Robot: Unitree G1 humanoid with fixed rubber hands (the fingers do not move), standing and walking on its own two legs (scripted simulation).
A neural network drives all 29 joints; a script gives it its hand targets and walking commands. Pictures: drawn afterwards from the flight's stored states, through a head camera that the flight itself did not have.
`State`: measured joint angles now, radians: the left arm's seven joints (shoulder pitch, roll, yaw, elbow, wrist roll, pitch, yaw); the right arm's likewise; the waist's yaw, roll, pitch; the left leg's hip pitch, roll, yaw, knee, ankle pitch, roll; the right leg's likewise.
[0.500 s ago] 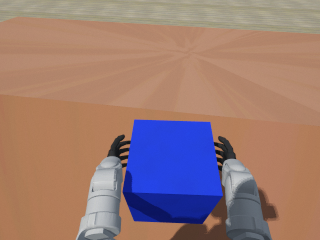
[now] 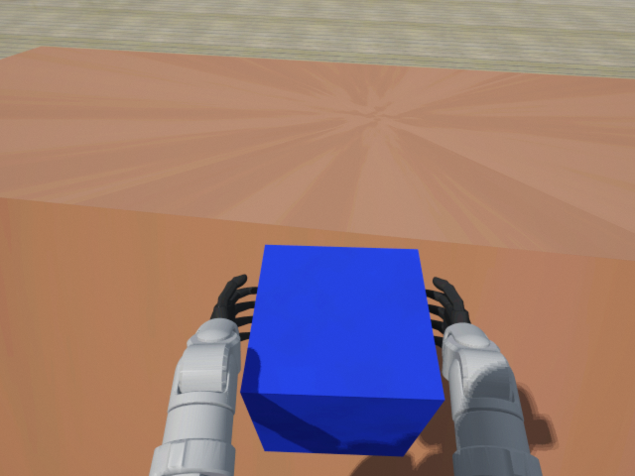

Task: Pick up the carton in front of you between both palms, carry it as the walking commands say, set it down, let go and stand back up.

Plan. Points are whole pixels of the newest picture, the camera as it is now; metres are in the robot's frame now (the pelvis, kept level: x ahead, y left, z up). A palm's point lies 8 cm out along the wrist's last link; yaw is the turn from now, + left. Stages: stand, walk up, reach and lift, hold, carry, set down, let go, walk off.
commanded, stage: hold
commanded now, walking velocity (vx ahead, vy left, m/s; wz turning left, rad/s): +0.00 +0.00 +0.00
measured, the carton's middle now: (337, 355) +0.29 +0.00 -0.03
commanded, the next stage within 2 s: carry in 1.08 s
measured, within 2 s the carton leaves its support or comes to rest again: neither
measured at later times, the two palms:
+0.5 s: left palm (221, 331) +0.27 +0.15 +0.05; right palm (458, 337) +0.27 -0.15 +0.05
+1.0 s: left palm (222, 329) +0.28 +0.15 +0.05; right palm (458, 335) +0.28 -0.15 +0.05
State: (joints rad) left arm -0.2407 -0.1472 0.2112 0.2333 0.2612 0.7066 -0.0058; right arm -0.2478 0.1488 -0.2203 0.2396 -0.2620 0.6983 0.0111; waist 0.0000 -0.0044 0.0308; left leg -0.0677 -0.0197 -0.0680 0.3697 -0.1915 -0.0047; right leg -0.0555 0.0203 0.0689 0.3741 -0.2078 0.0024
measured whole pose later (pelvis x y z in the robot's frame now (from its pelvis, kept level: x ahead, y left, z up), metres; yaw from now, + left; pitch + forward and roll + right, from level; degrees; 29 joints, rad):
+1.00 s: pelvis +0.00 +0.00 +0.00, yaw +0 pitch -8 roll +0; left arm -0.24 -0.15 0.20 0.18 0.26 0.77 -0.01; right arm -0.25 0.15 -0.21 0.19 -0.27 0.76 0.02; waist 0.00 0.00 0.04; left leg -0.04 -0.02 -0.07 0.36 -0.19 0.00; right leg -0.03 0.02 0.07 0.37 -0.20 0.00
